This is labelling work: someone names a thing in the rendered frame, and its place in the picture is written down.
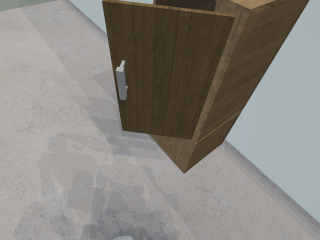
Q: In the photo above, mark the cupboard door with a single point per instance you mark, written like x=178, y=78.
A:
x=171, y=56

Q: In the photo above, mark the handle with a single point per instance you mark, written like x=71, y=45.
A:
x=121, y=81

